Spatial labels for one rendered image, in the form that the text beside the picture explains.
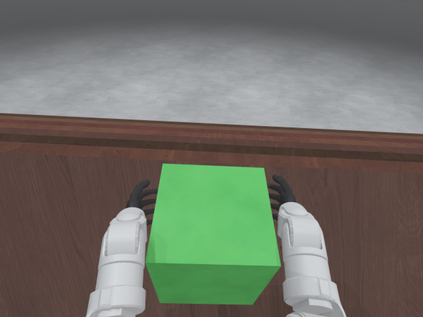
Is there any carton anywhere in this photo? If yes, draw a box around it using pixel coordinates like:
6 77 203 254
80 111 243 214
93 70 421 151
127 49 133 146
145 164 281 305

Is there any left robot hand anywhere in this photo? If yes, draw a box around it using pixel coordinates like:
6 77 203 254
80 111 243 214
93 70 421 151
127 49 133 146
126 180 158 225

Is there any right robot hand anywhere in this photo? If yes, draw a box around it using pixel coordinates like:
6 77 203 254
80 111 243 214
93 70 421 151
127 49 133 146
267 174 296 220

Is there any robot right forearm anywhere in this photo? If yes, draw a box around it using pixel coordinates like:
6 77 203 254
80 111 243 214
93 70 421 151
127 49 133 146
278 202 346 317

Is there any robot left forearm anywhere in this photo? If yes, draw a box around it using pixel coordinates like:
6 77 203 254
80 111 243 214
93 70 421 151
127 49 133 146
86 207 147 317

